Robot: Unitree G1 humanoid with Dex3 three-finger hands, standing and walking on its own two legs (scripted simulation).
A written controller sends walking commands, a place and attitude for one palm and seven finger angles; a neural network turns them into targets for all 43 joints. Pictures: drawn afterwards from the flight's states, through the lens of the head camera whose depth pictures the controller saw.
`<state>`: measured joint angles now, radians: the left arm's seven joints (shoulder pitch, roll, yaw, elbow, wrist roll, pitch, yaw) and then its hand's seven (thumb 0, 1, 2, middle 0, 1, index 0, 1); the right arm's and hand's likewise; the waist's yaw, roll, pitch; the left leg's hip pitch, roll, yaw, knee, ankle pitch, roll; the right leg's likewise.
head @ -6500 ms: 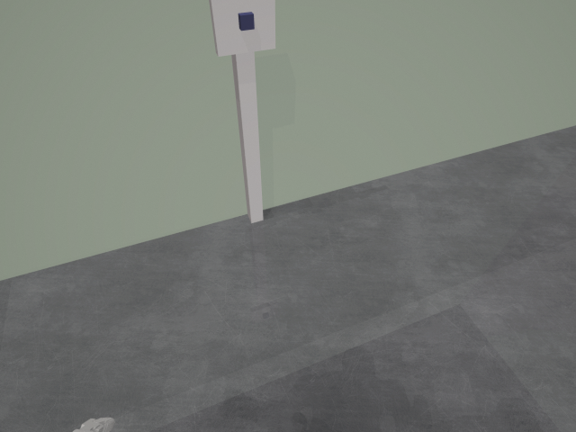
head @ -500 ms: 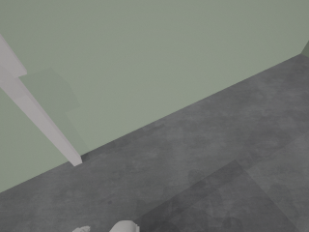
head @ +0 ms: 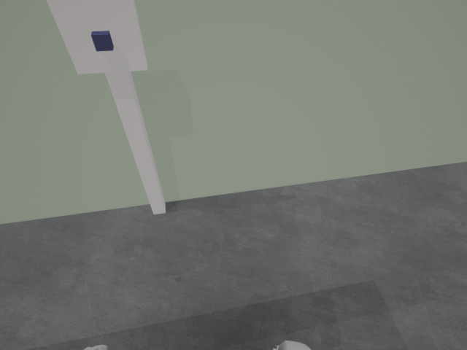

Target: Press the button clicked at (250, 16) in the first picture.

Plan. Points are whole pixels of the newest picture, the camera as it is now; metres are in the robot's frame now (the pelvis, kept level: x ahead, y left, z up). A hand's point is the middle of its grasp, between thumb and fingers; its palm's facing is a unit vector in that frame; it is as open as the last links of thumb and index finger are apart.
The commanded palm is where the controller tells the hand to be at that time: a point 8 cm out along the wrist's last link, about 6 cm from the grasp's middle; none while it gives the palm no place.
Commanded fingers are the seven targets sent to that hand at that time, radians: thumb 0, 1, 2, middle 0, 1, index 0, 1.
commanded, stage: turn to face it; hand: left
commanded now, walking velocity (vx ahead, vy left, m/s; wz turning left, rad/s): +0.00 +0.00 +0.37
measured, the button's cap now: (102, 40) +0.75 +0.37 +0.12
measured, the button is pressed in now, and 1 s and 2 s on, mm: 0 0 0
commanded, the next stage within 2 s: take the last steps up to it in 0.28 s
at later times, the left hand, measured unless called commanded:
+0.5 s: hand out of the picture +0.00 +0.14 -0.15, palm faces +0.24 -0.94 -0.25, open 7.4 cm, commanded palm none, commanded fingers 0.00 0.90 0.90 -0.20 -0.30 -0.20 -0.30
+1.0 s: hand out of the picture +0.06 +0.21 -0.18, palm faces +0.28 -0.95 -0.15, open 7.4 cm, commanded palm none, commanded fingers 0.00 0.90 0.90 -0.20 -0.30 -0.20 -0.30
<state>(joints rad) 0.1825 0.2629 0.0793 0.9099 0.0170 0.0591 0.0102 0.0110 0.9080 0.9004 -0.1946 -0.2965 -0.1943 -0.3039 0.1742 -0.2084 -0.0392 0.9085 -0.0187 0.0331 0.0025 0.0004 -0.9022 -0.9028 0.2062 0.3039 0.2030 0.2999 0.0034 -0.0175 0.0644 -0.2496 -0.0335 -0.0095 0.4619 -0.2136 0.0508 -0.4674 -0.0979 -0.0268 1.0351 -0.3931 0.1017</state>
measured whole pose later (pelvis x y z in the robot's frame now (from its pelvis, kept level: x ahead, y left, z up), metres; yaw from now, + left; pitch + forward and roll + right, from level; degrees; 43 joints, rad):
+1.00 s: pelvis +0.07 +0.03 +0.00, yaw +14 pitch -1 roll +0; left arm 0.24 0.19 0.05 1.08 0.03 0.01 -0.02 0.01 0.91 0.90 -0.19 -0.30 -0.19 -0.30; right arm 0.38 -0.15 -0.02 1.11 -0.01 -0.05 -0.04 -0.01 -0.93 -0.90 0.20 0.30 0.20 0.30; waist 0.01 -0.03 0.03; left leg 0.06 -0.01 0.11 0.29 -0.32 0.04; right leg -0.57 -0.11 -0.09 1.01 -0.22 0.04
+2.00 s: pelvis +0.28 +0.02 -0.01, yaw +11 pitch -1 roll +0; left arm 0.25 0.20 0.06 1.01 0.02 0.02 0.03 0.01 0.91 0.90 -0.19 -0.30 -0.19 -0.30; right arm 0.12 -0.16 -0.06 1.02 -0.02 0.03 -0.02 -0.01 -0.91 -0.90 0.21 0.30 0.20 0.30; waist 0.01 0.01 0.05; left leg -0.37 0.11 0.12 0.53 -0.14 -0.01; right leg -0.28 -0.06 -0.07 0.67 -0.40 0.03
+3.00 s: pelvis +0.29 +0.03 -0.01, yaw +11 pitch -1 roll +1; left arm 0.26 0.15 -0.01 1.10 0.02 0.00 0.03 0.01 0.91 0.90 -0.20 -0.30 -0.20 -0.30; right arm 0.27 -0.17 0.01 1.08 -0.01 -0.01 -0.03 0.01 -0.92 -0.90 0.20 0.30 0.20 0.30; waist 0.01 0.01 0.05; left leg -0.15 0.01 0.09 0.48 -0.32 0.01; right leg -0.21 -0.08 -0.04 0.52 -0.30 0.04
